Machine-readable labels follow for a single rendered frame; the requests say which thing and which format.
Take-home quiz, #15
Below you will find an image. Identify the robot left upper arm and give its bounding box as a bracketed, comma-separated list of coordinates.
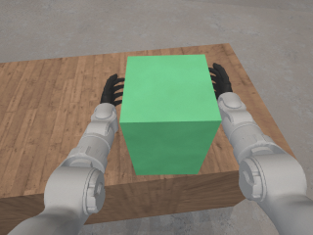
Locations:
[7, 165, 106, 235]

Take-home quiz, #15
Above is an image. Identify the pedestal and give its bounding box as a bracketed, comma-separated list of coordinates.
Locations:
[0, 43, 296, 235]

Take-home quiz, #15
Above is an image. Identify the robot right upper arm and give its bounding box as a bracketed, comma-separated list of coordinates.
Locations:
[239, 153, 313, 235]

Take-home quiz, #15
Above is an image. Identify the robot left hand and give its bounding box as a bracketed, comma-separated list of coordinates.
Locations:
[100, 74, 125, 107]

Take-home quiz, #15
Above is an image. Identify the right robot forearm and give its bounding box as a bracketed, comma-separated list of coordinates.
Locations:
[217, 92, 307, 192]

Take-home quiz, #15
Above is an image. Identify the carton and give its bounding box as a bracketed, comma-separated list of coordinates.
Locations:
[119, 54, 222, 175]

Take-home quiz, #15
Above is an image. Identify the robot right hand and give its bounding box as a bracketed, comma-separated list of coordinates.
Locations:
[208, 63, 233, 101]

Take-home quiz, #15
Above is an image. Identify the left robot forearm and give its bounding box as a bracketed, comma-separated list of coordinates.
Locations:
[44, 103, 118, 206]

